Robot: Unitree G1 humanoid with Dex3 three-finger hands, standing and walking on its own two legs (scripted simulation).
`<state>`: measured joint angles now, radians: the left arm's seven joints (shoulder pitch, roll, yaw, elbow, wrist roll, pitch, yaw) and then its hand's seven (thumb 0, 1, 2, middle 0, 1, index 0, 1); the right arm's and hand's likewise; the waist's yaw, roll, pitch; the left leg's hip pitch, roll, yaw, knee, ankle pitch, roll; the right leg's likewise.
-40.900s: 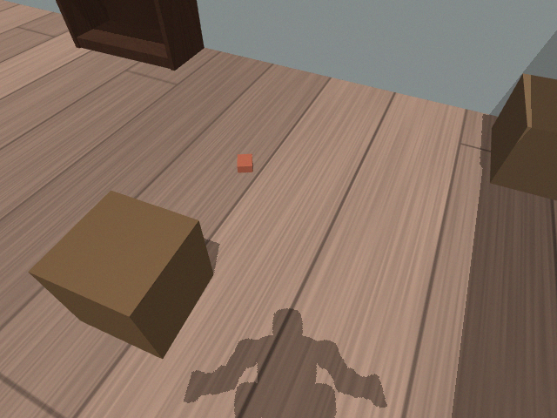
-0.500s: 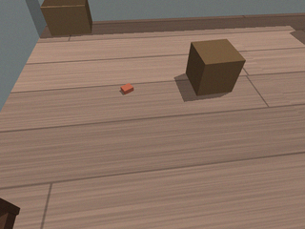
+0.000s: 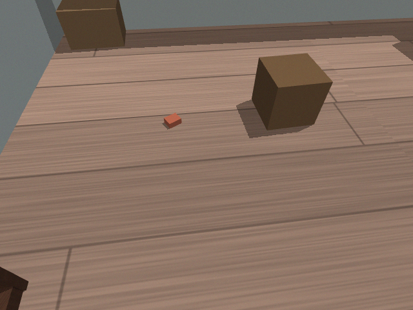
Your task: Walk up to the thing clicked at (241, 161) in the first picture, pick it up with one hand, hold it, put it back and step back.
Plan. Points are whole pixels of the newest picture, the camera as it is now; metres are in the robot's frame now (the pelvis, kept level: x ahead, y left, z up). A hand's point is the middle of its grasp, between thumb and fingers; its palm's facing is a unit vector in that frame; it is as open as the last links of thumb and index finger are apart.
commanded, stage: stand
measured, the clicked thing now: (172, 120) +1.44 +0.27 -0.76
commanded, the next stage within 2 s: walk up in 0.84 s
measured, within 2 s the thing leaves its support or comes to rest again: neither
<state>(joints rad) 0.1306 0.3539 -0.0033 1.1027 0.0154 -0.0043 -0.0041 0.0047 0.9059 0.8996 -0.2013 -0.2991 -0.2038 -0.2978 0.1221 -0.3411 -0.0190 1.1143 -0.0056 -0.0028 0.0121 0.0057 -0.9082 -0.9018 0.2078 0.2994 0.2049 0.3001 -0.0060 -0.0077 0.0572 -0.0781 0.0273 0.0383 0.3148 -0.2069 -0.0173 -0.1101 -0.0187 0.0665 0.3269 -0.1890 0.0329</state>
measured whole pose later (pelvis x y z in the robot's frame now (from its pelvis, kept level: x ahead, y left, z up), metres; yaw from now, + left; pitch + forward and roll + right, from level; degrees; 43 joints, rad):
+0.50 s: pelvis +0.00 +0.00 +0.00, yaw +0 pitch -2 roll +0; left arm 0.13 0.35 -0.01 1.10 0.01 -0.01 0.00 0.00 0.91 0.90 -0.20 -0.30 -0.20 -0.30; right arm 0.12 -0.34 -0.02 1.12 -0.01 0.00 0.01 0.01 -0.91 -0.90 0.21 0.30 0.20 0.30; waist -0.01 -0.01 0.06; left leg -0.08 0.03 0.04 0.32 -0.20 -0.02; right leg -0.11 -0.01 0.06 0.33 -0.18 0.03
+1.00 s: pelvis +0.01 -0.02 -0.01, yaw -3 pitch -2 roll +1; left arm 0.20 0.41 0.06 1.05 0.04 0.00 -0.07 0.01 0.91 0.90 -0.20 -0.30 -0.20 -0.30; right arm 0.22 -0.37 -0.08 1.02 -0.04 -0.05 0.06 0.01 -0.91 -0.90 0.21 0.30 0.21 0.30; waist 0.00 -0.01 0.03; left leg -0.08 0.05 0.07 0.38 -0.27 0.02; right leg -0.31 -0.02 0.02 0.71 -0.45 -0.01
